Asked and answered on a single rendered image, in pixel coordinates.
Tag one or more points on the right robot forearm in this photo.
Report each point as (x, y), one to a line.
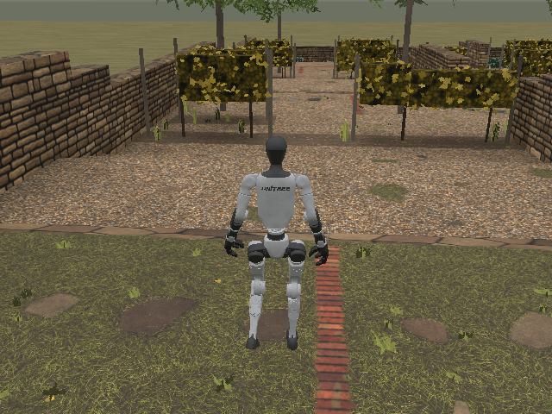
(317, 231)

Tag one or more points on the robot right hand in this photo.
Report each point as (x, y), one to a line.
(324, 252)

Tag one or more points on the robot right shin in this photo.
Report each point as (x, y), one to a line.
(293, 313)

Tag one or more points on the robot left foot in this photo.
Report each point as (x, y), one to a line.
(252, 343)

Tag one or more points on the left robot forearm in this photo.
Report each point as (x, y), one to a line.
(234, 228)

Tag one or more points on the robot left hand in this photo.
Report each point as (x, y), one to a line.
(233, 244)

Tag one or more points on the left robot upper arm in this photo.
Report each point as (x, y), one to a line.
(248, 182)

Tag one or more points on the right robot upper arm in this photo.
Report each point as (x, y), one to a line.
(303, 183)

